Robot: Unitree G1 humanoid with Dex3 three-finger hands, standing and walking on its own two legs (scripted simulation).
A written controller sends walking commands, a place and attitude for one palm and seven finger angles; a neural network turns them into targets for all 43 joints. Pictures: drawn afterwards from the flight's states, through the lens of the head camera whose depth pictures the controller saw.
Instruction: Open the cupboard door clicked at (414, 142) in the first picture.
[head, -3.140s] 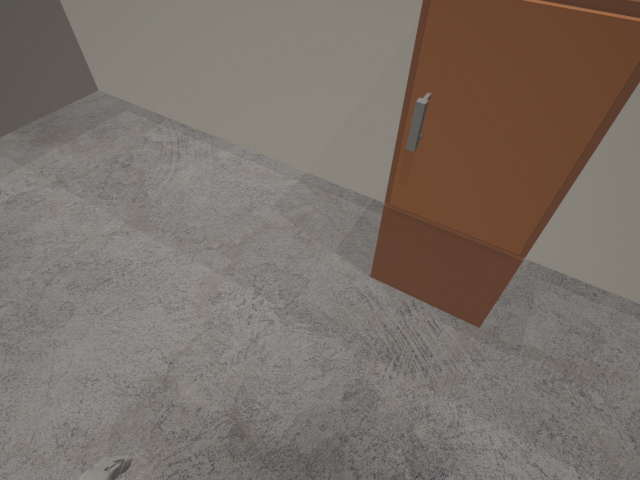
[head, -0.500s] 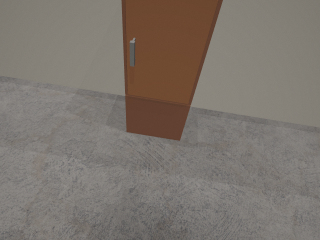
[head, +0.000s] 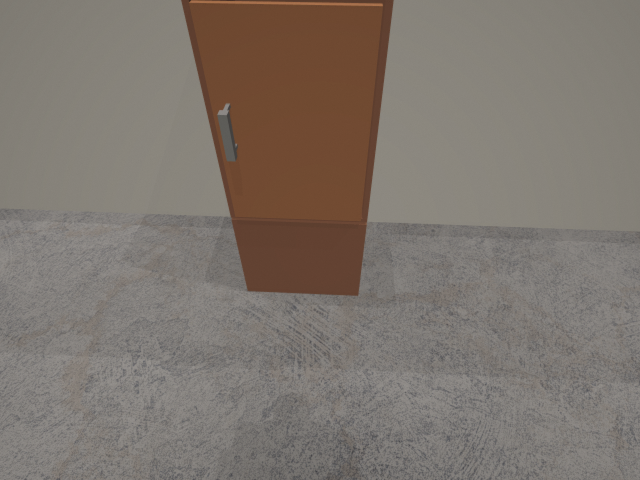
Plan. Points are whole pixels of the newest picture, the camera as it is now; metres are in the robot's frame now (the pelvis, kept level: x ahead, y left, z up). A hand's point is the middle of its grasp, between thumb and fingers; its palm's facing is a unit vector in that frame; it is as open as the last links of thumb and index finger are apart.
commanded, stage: take the last steps up to it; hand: left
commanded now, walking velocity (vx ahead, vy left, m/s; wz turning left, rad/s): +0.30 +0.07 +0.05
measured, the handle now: (229, 132) +0.90 +0.25 -0.03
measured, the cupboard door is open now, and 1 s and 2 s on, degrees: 0 0 0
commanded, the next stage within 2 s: come to a stop and stand still in 0.70 s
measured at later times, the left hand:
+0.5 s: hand out of the picture +0.13 +0.26 -0.19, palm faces +0.09 -0.99 -0.14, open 7.4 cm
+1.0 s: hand (199, 327) +0.42 +0.25 -0.16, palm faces +0.03 -0.97 -0.22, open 7.2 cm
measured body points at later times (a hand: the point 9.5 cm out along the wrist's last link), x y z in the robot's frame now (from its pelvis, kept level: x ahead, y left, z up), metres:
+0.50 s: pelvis +0.18 +0.09 -0.01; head +0.21 +0.12 +0.44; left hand +0.13 +0.31 -0.17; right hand +0.27 -0.14 -0.14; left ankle +0.22 +0.18 -0.74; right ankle +0.11 -0.03 -0.64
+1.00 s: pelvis +0.33 +0.07 +0.00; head +0.36 +0.06 +0.45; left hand +0.42 +0.30 -0.15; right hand +0.30 -0.13 -0.17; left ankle +0.30 +0.20 -0.70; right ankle +0.36 -0.02 -0.74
